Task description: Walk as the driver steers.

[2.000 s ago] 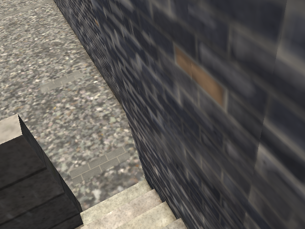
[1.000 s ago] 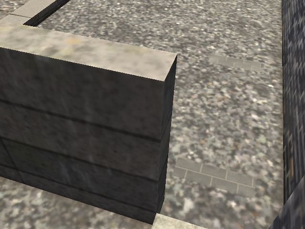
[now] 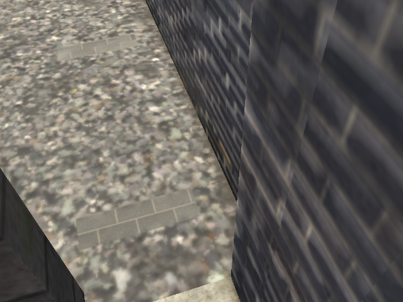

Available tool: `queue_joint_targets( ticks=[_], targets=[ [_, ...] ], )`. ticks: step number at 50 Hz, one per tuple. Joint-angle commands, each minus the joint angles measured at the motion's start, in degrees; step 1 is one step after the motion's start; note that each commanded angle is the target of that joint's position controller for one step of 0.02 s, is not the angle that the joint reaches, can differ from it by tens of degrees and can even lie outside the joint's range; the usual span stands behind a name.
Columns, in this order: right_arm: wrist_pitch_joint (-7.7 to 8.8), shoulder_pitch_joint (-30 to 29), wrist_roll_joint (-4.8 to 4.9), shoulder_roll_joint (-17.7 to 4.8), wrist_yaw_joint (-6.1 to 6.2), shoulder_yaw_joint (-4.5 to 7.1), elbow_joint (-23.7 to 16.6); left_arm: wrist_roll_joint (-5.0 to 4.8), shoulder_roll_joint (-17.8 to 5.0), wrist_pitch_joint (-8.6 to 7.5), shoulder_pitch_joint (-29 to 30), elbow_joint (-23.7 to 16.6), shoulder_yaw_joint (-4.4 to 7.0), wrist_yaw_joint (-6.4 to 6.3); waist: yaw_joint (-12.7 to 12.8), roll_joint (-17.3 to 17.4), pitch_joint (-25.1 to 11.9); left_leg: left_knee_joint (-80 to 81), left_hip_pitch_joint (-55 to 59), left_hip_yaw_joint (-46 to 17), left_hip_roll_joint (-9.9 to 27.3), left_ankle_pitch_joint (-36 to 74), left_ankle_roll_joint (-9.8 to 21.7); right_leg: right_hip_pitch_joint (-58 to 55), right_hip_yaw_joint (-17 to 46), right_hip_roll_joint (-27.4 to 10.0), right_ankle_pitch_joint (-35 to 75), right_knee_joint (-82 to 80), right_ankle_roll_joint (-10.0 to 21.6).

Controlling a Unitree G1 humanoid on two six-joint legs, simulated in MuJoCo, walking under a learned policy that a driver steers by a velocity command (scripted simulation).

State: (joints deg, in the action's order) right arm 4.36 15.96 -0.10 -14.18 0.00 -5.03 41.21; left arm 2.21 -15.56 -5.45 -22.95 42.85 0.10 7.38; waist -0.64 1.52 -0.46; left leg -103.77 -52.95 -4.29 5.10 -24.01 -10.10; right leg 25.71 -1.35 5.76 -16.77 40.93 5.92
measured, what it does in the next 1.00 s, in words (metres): steps to the left, turning left: left foot, then left foot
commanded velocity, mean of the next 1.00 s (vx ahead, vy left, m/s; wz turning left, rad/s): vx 0.00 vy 0.00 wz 0.48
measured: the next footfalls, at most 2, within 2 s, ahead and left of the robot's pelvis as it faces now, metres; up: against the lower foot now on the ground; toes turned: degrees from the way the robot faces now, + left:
left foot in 0.14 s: +0.05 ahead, +0.14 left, +0.01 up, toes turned +3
left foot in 0.60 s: +0.04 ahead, +0.20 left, +0.00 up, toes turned +24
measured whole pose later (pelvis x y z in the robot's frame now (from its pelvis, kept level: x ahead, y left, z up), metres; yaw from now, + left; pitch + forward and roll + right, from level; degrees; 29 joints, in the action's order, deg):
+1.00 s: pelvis +0.03 +0.16 +0.00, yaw +33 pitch +0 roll -4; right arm 4.2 16.4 -1.9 -20.5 -1.7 -1.9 45.7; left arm 0.0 -16.2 -0.8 -13.4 41.5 0.9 2.8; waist 0.4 0.3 0.1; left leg -44.0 -19.7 -5.7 -7.3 -23.0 7.2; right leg 51.8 6.6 3.3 -11.8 102.5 -7.0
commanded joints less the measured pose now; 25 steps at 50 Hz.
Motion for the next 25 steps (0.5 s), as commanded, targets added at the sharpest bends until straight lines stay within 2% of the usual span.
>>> queue_joint_targets(
  ticks=[1,2,3,4,5,6,7,8,9,10,11,12,13,14,15,16,17,18,19,20,21,22,23,24,25],
  targets=[
    [-3.74,14.56,0.41,-7.23,-3.95,3.07,-0.36,-4.07,-5.16,-1.87,14.78,-9.1,-1.14,-1.76,-8.91,-0.68,5.29,25.7,22.76,3.61,0.96,17.8,-0.53,28.87,10.48,-9.97,-8.63,-17.48,1.38],
    [-4.77,15.33,0.1,-4.59,-5.4,2.88,0.81,-3.54,-6.71,-1.72,14.33,-7.24,-1.15,-1.97,-8.91,-2.4,6.53,24.38,31.6,5.53,0.92,24.16,0.33,35.99,10.74,-8.73,-9.76,-17.28,-0.75],
    [-4.9,17.03,-0.24,-3.97,-6.05,3.31,1.46,-2.56,-8.48,-1.7,16.8,-6.72,-1.09,-1.85,-10.0,-4.56,5.64,17.2,36.27,4.64,1.46,31.43,0.64,37.56,12.69,-9.68,-5.68,-15.12,-0.72],
    [-4.36,15.3,-0.45,-3.25,-6.51,3.46,-0.35,-2.75,-8.0,-2.32,20.01,-7.16,-1.63,-1.91,-10.24,-4.53,2.21,20.34,36.32,2.73,2.38,29.55,0.02,31.59,13.89,-11.96,-3.15,-12.41,-1.41],
    [-2.98,11.86,-0.26,-2.51,-6.05,3.52,-1.63,-2.14,-4.6,-3.24,19.73,-6.83,-2.53,-1.16,-8.39,-4.82,-0.02,24.64,32.21,1.84,3.74,24.62,-0.08,20.74,17.38,-15.38,9.1,-7.96,-1.31],
    [-1.77,7.46,0.48,-3.12,-5.7,3.84,-4.35,-1.09,-4.71,-3.57,17.7,-5.58,-2.02,-0.98,-5.39,-5.12,-3.53,29.4,26.73,-0.25,4.52,20.5,-0.98,8.29,22.27,-19.36,21.91,-4.41,-1.07],
    [-0.91,-0.72,1.82,-2.85,-5.11,3.59,-6.37,-3.24,-1.23,-2.78,16.57,-6.01,-2.39,-0.53,-1.07,-3.78,-4.5,49.35,20.73,-0.83,5.29,8.07,-1.76,-4.88,22.91,-19.97,31.95,-3.62,-2.24],
    [0.06,-5.66,3.62,0.2,-4.4,2.31,-6.41,-4.52,2.17,-1.54,12.33,-5.1,-2.89,0.4,3.58,-4.84,-3.04,62.26,14.17,-2.99,6.57,11.32,-0.74,-15.88,27.88,-21.65,38.63,-3.32,-2.18],
    [0.58,-7.85,4.41,-1.61,-3.04,2.6,-6.77,-3.54,-2.26,-0.53,2.1,-3.51,-0.76,0.19,9.25,-4.66,-6.0,55.62,9.03,-2.82,3.63,14.41,1.33,-27.59,28.62,-22.18,39.49,-5.56,-2.67],
    [0.74,-10.54,2.9,-2.85,-2.13,3.36,-7.06,-3.55,-7.57,0.53,-1.34,-1.04,1.47,-0.76,9.66,-5.69,-11.35,55.84,9.4,-2.71,3.02,13.45,0.77,-31.61,31.87,-23.31,40.72,-3.61,0.02],
    [1.1,-8.14,3.12,-2.3,-1.09,3.58,-6.79,-3.62,-9.52,1.1,-0.39,-1.56,2.27,-1.33,7.75,-3.61,-10.79,56.64,7.9,-2.26,1.88,16.32,0.58,-32.89,32.86,-24.21,35.97,-6.53,2.22],
    [1.1,-9.64,2.03,-3.06,-0.53,3.58,-7.67,-2.41,-10.29,1.28,0.56,-2.54,3.07,-2.0,8.09,-3.71,-9.43,54.84,7.6,-0.67,0.27,13.76,1.23,-31.8,30.44,-23.85,33.46,-7.98,5.07],
    [1.61,-5.75,0.88,-3.01,0.05,3.71,-6.07,-1.61,-9.22,1.35,4.78,-5.44,3.17,-2.29,6.58,-6.83,-8.02,54.68,8.6,-0.83,0.45,12.84,1.72,-29.81,29.13,-25.31,32.63,-11.14,8.75],
    [1.59,-4.26,0.16,-3.16,0.39,3.88,-5.47,-0.91,-7.17,1.55,7.83,-6.83,3.08,-2.51,5.17,-6.06,-6.94,56.26,10.58,-0.16,0.51,10.77,1.79,-26.43,26.3,-25.82,32.35,-12.29,11.48],
    [1.26,-3.08,0.34,-3.44,0.24,3.98,-5.04,-0.48,-6.67,2.13,9.82,-7.82,3.28,-3.18,4.43,-3.15,-5.91,58.24,12.7,1.3,-0.54,10.17,2.39,-23.78,24.04,-26.27,29.88,-14.91,12.4],
    [0.66,-2.38,-0.07,-2.77,0.12,3.88,-4.58,-0.62,-6.16,2.69,11.13,-9.11,3.56,-3.42,4.23,-3.4,-5.45,61.66,15.39,3.35,-1.65,9.83,2.32,-22.0,20.89,-25.62,27.51,-15.95,12.36],
    [0.5,-3.44,-1.06,-2.99,0.22,4.22,-4.42,-1.33,-7.65,2.67,10.9,-10.09,4.4,-3.53,4.78,-5.96,-5.99,59.8,17.89,5.7,-3.76,8.8,2.49,-19.79,18.21,-24.72,21.08,-17.17,11.97],
    [0.29,-3.56,-1.31,-3.68,0.15,4.43,-4.18,-1.15,-7.46,2.54,10.88,-11.31,4.8,-3.89,5.82,-6.35,-5.2,58.94,16.95,7.05,-4.76,6.9,2.33,-19.39,16.35,-25.15,16.68,-18.88,12.15],
    [-0.61,-1.43,-2.98,-4.09,-0.52,5.38,-2.95,0.04,-8.64,1.71,9.87,-10.3,5.23,-4.59,5.31,-6.83,-6.17,47.62,20.44,7.37,-5.23,8.08,1.31,-13.42,13.58,-26.11,14.69,-19.03,12.56],
    [-0.87,-0.92,-3.8,-4.39,-0.95,5.56,-3.14,0.47,-7.42,0.91,10.45,-10.74,5.18,-5.33,4.97,-5.19,-5.01,47.73,18.52,5.99,-3.77,6.32,1.89,-12.86,10.5,-26.42,12.75,-20.03,12.23],
    [-1.13,-2.74,-4.1,-3.4,-1.59,5.36,-3.85,1.42,-7.42,0.94,10.61,-10.15,5.21,-6.14,5.4,-4.23,-2.25,49.33,18.29,7.92,-4.42,6.03,2.47,-10.74,7.03,-25.4,11.23,-20.61,11.0],
    [-0.31,-2.91,-2.42,-1.71,-1.27,4.81,-3.08,0.07,-7.21,1.37,10.2,-10.88,5.75,-6.29,6.92,-7.82,-0.61,61.13,12.79,8.35,-3.35,2.47,3.66,-17.87,8.2,-26.25,6.65,-23.09,10.3],
    [-0.52,-1.63,-2.86,-1.23,-0.77,4.74,-2.77,0.88,-7.72,1.23,8.28,-9.97,5.35,-6.45,6.74,-7.72,-1.62,52.06,18.55,11.12,-4.68,7.16,4.01,-12.24,7.6,-27.47,7.45,-21.83,10.17],
    [-1.02,-0.01,-4.64,-0.7,0.05,4.75,-2.74,3.5,-7.35,0.95,10.38,-10.04,5.13,-6.4,2.43,-10.04,-2.74,43.18,26.16,7.71,-1.47,14.32,5.13,-4.24,5.16,-28.86,4.08,-20.03,7.97],
    [-1.32,-3.97,-5.67,-2.76,-0.45,5.07,-3.19,1.91,-6.94,1.15,10.27,-10.99,5.4,-6.55,4.72,-8.15,-0.7,50.58,20.92,12.52,-4.59,6.7,5.41,-5.99,3.64,-26.65,-6.64,-22.56,6.42]
  ],
)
